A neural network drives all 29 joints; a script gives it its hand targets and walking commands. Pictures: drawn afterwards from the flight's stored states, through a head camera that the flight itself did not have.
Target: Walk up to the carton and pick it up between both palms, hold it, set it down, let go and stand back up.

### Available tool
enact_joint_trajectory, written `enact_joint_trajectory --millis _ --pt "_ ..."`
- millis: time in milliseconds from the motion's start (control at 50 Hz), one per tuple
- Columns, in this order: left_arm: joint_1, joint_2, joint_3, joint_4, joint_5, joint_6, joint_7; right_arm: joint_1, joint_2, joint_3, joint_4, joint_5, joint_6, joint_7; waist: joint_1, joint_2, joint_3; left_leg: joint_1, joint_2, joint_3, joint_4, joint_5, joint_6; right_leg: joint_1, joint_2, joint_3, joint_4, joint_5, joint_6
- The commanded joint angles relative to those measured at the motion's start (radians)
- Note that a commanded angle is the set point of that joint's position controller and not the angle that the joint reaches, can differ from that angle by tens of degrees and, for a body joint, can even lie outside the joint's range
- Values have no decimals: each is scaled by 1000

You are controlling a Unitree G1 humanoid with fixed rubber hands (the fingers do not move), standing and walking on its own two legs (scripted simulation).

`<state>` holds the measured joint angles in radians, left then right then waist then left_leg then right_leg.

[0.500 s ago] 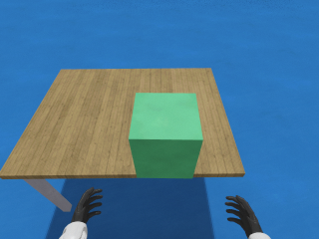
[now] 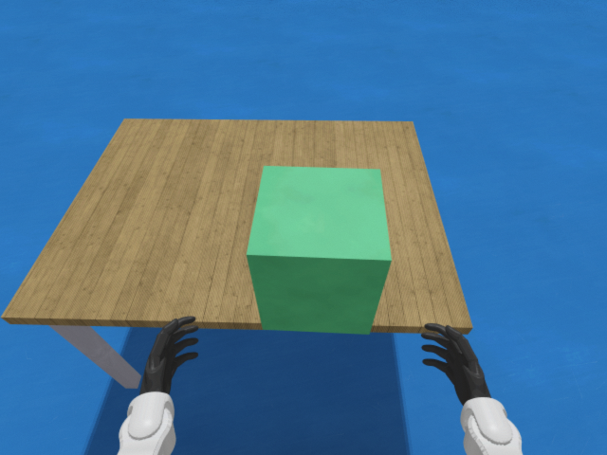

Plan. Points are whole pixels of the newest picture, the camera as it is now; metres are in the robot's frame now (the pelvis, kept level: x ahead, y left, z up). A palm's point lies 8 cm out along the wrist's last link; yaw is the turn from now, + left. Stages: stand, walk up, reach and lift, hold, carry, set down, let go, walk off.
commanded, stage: reach and lift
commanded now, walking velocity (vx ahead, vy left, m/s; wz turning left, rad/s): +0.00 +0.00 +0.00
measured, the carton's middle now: (318, 253) +0.47 -0.01 -0.08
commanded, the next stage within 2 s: none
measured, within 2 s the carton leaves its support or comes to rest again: neither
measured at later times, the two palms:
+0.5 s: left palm (168, 320) +0.31 +0.21 -0.01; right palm (464, 316) +0.31 -0.22 -0.02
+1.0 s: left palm (170, 265) +0.37 +0.21 +0.03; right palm (462, 253) +0.38 -0.22 +0.04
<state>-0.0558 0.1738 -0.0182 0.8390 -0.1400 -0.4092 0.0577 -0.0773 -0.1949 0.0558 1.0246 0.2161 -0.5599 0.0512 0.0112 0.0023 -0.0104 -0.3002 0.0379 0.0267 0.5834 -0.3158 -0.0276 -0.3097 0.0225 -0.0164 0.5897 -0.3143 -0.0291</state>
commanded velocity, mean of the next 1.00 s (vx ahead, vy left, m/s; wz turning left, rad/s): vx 0.00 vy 0.00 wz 0.00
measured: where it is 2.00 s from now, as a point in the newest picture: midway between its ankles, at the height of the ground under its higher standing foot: outside the picture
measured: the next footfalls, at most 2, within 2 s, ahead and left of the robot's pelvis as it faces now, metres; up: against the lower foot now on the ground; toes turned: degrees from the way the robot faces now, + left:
none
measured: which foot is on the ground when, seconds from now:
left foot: down 0.00-1.00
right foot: down 0.00-1.00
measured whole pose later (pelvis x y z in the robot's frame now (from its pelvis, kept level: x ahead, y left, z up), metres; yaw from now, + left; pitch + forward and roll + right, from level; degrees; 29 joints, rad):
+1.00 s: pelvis -0.02 +0.00 -0.01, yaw +0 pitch +15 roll +0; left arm -0.70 0.24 -0.03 1.18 -0.28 -0.30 0.06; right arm -0.71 -0.34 0.17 1.24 0.43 -0.31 0.03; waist 0.03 -0.02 -0.19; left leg -0.62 0.05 0.02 0.63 -0.27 -0.03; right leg -0.62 0.04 -0.02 0.61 -0.26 -0.03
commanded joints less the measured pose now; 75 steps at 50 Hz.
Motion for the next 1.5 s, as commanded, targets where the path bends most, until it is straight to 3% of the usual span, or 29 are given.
enact_joint_trajectory --millis 0,40,60,80,200,280,320,420,500,540,600,640,680,720,780,820,840,920,960,1020,1120,1140,1220,1240,1280,1340,1400,1420,1480 --pt "-208 105 27 -62 -30 -80 -9 -241 -130 -13 -96 31 -75 -8 13 -56 -201 30 -51 8 -18 220 -13 29 5 30 -56 223 20" --pt "-209 105 24 -65 -52 -104 -11 -257 -136 0 -144 42 -98 -10 16 -88 -249 39 -52 7 3 272 -10 52 10 23 -45 277 25" --pt "-252 119 25 -86 -53 -120 -10 -294 -135 6 -154 54 -107 -9 10 -55 -273 49 -50 0 6 291 -15 48 5 27 -36 286 19" --pt "-217 103 33 -38 -46 -130 -11 -287 -136 15 -128 52 -110 -6 21 -88 -260 41 -50 1 6 276 -11 43 3 29 -45 259 23" --pt "-358 118 -1 -14 -55 -126 4 -368 -157 19 -1 94 -81 -8 -4 0 -254 30 -48 4 20 223 -24 -47 5 32 -42 160 10" --pt "-507 143 -15 -72 -75 -107 28 -487 -192 15 -26 125 -45 -3 3 51 -360 33 -46 -3 47 235 -32 -105 12 21 -27 141 0" --pt "-550 142 -12 -51 -92 -97 32 -530 -194 21 -23 135 -15 1 -6 33 -404 3 -47 0 39 211 -24 -99 10 23 -21 148 2" --pt "-595 169 -20 -3 -138 -84 26 -627 -185 56 -94 156 31 -5 20 -44 -490 -93 -57 8 65 259 -5 -29 2 37 12 272 28" --pt "-597 178 28 111 -103 -60 -9 -643 -212 74 -7 162 39 -27 11 -80 -499 -105 -59 7 69 335 -4 30 -3 38 22 409 42" --pt "-621 172 27 141 -104 -37 -27 -692 -223 90 10 177 44 -30 32 -72 -483 -79 -60 11 65 355 -6 21 3 29 10 418 48" --pt "-699 156 24 97 -72 -5 -24 -725 -268 64 52 191 50 -26 16 24 -490 46 -44 -4 69 450 -47 -81 24 -3 -18 379 28" --pt "-702 159 35 90 -69 12 -21 -725 -269 68 56 190 60 -29 18 -3 -532 74 -50 9 81 455 -40 -99 30 -3 -35 363 28" --pt "-785 154 15 44 -88 24 -8 -816 -299 47 27 201 73 -25 1 18 -557 90 -39 1 64 451 -50 -120 42 -19 -43 351 25" --pt "-789 163 28 27 -86 38 -2 -822 -286 56 30 193 100 -20 17 0 -568 104 -39 0 74 481 -43 -132 41 -19 -44 372 31" --pt "-851 168 30 45 -91 49 -6 -888 -293 55 26 192 126 -18 2 -17 -593 50 -35 7 62 454 -38 -125 37 -15 -51 375 36" --pt "-883 176 28 81 -105 46 -3 -938 -285 68 18 199 148 -14 23 -49 -622 34 -35 6 44 401 -20 -123 34 -17 -50 344 42" --pt "-957 195 24 50 -118 39 3 -998 -299 62 -14 205 155 -11 27 -32 -663 10 -32 9 48 401 -21 -115 27 -8 -46 346 41" --pt "-1029 201 17 181 -141 61 -10 -1073 -280 88 31 220 209 -22 33 -65 -648 -101 -34 15 34 317 2 -102 9 3 -39 310 54" --pt "-1091 184 -20 204 -157 67 4 -1113 -295 75 81 226 227 -18 32 3 -689 -84 -26 17 26 296 -13 -156 14 -8 -40 251 42" --pt "-1217 202 -48 250 -173 86 21 -1196 -322 67 116 230 254 -12 28 37 -727 -74 -24 18 45 279 -21 -252 11 -21 -35 201 23" --pt "-1207 209 -1 289 -137 110 11 -1206 -340 95 138 242 256 -25 45 -5 -827 -74 -29 25 95 465 -35 -149 29 -31 3 446 43" --pt "-1222 216 11 287 -135 112 8 -1250 -356 91 132 247 254 -31 42 -42 -855 -82 -30 23 95 475 -32 -128 29 -27 15 471 54" --pt "-1270 232 19 318 -123 132 3 -1293 -355 107 180 254 265 -44 39 -59 -815 -146 -33 31 76 473 -29 -65 26 -20 17 545 62" --pt "-1266 225 21 339 -134 139 -4 -1315 -352 126 171 261 271 -42 34 -93 -809 -162 -32 38 71 450 -18 -50 29 -22 14 529 72" --pt "-1251 234 22 367 -136 149 -11 -1310 -346 153 174 276 281 -39 57 -110 -791 -184 -35 35 53 433 -16 -27 25 -11 13 538 75" --pt "-1339 248 -2 344 -170 144 -2 -1376 -360 137 135 277 279 -39 44 -102 -842 -173 -34 35 65 438 -23 -54 23 -20 19 545 79" --pt "-1440 255 -46 327 -195 143 5 -1430 -358 111 136 276 303 -29 45 -17 -871 -182 -29 40 63 367 -29 -141 11 -17 13 454 62" --pt "-1493 246 -78 325 -215 146 10 -1464 -371 95 152 268 312 -25 27 2 -889 -171 -25 37 73 362 -40 -186 17 -25 18 430 60" --pt "-1521 260 -89 357 -233 161 13 -1483 -365 107 186 274 346 -18 25 -6 -919 -154 -22 28 92 365 -39 -208 17 -27 18 408 49"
